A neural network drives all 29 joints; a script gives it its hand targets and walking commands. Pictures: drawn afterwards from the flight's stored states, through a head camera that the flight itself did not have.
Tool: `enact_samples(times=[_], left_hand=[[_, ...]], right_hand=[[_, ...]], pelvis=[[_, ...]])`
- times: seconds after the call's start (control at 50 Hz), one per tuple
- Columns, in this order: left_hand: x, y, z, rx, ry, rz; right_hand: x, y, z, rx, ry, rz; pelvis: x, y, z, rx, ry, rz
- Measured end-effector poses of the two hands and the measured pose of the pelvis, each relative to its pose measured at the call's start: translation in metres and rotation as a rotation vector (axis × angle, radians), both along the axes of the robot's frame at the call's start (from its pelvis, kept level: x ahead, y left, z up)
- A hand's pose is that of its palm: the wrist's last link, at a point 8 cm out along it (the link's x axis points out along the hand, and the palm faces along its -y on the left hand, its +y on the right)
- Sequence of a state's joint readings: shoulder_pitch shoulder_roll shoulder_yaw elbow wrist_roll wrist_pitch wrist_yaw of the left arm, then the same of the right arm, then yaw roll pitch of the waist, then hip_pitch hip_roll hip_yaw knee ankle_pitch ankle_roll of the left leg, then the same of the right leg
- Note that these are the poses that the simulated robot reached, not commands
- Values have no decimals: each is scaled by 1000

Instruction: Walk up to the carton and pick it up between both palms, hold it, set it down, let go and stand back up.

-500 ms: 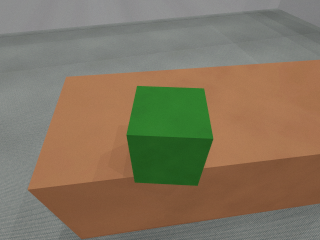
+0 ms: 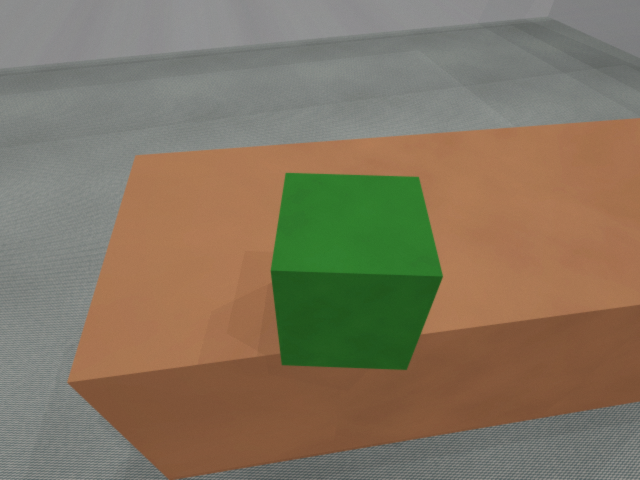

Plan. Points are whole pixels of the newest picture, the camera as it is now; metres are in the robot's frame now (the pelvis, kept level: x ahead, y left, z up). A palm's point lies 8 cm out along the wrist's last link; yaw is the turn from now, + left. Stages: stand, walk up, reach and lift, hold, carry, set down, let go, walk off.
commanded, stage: stand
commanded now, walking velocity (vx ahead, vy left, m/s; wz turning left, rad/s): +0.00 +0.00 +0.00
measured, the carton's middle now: (347, 274) +0.43 -0.04 -0.02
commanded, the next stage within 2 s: none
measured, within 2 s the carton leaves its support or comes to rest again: neither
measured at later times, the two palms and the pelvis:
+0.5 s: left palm out of the picture -0.03 +0.21 -0.15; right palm out of the picture -0.05 -0.17 -0.15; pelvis +0.01 +0.02 +0.00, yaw +0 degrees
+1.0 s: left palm out of the picture -0.04 +0.21 -0.15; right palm out of the picture -0.04 -0.17 -0.15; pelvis +0.03 +0.03 +0.00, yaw +0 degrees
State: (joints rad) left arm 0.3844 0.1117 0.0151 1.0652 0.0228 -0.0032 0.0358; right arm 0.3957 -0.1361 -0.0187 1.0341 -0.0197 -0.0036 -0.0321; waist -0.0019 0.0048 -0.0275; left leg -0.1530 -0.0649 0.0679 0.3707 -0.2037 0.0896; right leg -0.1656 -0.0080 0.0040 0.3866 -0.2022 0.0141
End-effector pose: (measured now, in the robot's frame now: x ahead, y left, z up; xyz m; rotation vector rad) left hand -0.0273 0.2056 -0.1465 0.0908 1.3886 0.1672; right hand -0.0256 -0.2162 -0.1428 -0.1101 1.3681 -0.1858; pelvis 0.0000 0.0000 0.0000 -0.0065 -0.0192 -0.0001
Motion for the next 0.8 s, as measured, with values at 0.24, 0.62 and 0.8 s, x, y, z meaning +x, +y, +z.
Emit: enact_samples(times=[0.24, 0.62, 0.8], left_hand=[[-10, -1, -5, -29, 71, 5], [-8, 5, -9, -40, 121, 5], [-12, 5, -8, -46, 154, 13]], right_hand=[[-11, 26, -4, 34, 45, -18], [-26, 47, -6, 48, 116, -34], [-28, 50, -6, 51, 148, -30]], pelvis=[[6, 11, -1, 2, 1, -5], [16, 22, -2, 7, -7, -1], [18, 26, -2, 10, -2, -1]])
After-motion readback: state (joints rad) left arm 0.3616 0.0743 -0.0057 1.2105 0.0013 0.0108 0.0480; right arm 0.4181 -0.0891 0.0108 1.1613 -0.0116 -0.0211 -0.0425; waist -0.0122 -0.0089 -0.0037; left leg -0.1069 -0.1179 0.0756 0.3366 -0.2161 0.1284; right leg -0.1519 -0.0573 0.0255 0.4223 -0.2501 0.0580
